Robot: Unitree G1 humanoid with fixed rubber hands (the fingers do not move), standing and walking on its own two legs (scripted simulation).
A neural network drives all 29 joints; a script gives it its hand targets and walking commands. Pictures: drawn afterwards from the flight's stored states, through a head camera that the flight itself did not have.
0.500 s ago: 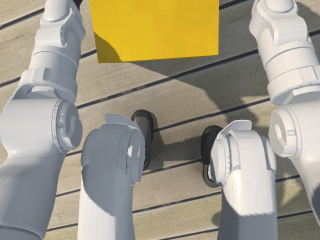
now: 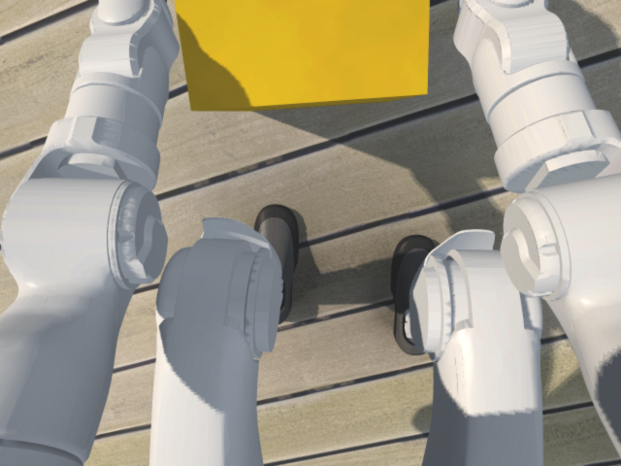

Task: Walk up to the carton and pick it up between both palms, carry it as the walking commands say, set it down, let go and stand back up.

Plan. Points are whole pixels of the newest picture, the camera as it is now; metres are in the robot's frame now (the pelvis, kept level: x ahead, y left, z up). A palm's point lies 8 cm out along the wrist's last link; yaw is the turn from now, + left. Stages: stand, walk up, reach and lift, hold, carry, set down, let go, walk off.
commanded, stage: reach and lift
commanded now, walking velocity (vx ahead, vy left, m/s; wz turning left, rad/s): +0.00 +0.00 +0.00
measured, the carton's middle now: (308, 2) +0.53 +0.08 -0.25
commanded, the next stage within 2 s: none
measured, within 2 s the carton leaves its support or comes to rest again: leaves its support in 0.80 s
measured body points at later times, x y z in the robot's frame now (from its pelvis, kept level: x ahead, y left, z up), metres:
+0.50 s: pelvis +0.01 +0.00 -0.01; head +0.37 +0.02 +0.24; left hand +0.54 +0.22 -0.19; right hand +0.57 -0.08 -0.19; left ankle +0.13 +0.12 -0.34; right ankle +0.10 -0.12 -0.34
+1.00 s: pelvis +0.01 +0.00 +0.00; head +0.36 +0.03 +0.27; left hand +0.55 +0.21 -0.15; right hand +0.58 -0.08 -0.14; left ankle +0.13 +0.12 -0.34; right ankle +0.10 -0.12 -0.34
